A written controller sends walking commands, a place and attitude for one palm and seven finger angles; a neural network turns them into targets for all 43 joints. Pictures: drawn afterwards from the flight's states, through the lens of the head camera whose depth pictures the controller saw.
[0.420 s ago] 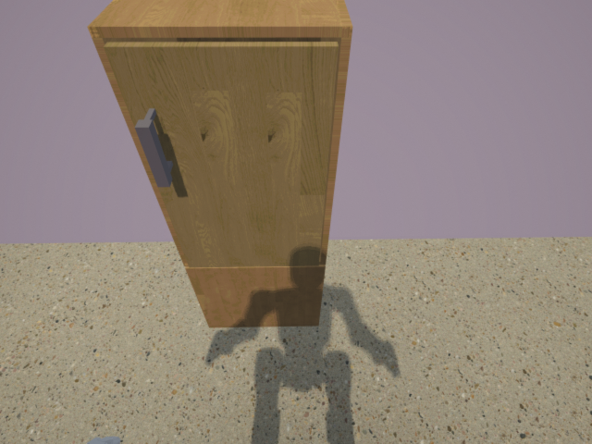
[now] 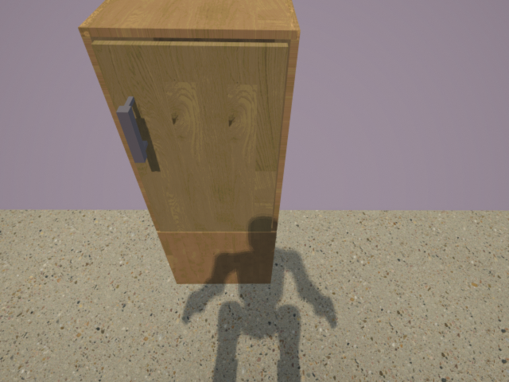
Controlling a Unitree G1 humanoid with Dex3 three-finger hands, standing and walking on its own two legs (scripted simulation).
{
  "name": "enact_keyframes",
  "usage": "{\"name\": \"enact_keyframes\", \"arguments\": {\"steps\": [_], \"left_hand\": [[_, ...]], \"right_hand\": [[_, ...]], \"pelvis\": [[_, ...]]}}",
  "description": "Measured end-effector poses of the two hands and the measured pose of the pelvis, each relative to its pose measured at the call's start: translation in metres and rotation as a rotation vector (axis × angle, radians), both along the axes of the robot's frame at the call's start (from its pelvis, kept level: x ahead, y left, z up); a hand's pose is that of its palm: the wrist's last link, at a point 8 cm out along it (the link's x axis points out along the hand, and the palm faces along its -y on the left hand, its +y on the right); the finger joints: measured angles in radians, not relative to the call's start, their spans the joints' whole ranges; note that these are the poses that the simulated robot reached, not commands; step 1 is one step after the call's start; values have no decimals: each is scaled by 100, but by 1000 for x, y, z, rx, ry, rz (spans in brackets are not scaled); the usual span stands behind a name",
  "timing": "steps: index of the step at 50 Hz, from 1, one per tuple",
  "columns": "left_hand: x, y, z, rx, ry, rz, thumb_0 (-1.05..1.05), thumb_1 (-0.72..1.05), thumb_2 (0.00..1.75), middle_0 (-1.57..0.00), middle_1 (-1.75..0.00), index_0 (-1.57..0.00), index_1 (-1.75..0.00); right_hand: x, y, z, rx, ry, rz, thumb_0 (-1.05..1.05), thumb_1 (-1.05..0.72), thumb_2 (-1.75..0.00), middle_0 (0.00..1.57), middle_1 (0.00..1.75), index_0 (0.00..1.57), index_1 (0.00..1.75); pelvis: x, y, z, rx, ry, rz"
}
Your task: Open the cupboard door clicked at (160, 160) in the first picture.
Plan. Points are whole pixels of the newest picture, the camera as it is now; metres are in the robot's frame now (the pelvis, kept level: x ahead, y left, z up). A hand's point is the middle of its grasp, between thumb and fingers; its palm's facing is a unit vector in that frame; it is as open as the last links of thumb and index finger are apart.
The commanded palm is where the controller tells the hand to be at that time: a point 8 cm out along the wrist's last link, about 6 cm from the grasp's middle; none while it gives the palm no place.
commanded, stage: stand and wait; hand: left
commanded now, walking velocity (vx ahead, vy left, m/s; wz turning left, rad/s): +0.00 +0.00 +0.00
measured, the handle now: (135, 130) +0.58 +0.30 +0.07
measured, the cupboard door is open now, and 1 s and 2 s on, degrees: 0 0 0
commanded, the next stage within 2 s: look at it before walking up in 0.40 s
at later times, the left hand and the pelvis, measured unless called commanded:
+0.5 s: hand out of the picture +0.06 +0.23 -0.16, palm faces -0.02 -0.95 -0.31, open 7.4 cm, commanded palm none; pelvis -0.01 -0.01 +0.00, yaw +0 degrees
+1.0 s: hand out of the picture +0.05 +0.23 -0.16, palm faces -0.02 -0.95 -0.30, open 7.4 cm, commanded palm none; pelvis -0.01 -0.01 +0.00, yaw +0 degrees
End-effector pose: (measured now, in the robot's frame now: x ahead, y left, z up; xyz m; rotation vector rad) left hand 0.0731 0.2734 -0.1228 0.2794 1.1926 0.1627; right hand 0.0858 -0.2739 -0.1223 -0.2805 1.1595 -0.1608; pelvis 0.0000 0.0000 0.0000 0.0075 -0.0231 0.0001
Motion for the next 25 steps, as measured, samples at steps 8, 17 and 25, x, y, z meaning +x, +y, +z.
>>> {"name": "enact_keyframes", "arguments": {"steps": [8, 17, 25], "left_hand": [[-19, 4, 0, 15, 50, 21, 1, 91, 90, -21, -30, -20, -30], [-26, 4, 1, 22, 62, 24, 1, 91, 90, -20, -30, -20, -30], [-22, 0, 2, 13, 47, 16, 1, 91, 90, -20, -30, -20, -30]], "right_hand": [[-26, -7, -4, -7, 70, -26, 1, -91, -90, 20, 30, 20, 30], [-41, -10, -6, -4, 101, -37, 1, -91, -90, 20, 30, 20, 30], [-42, -8, -5, 2, 92, -38, 1, -91, -90, 20, 30, 20, 30]], "pelvis": [[-3, -3, 1, -1, -4, 0], [-7, -4, 2, -1, -4, 0], [-9, -5, 3, -1, -4, -2]]}}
